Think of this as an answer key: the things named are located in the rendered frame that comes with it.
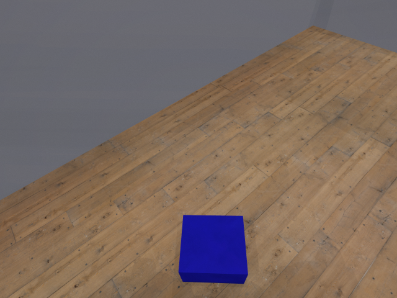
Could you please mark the carton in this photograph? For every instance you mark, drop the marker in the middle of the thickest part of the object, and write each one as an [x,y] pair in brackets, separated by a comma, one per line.
[213,249]

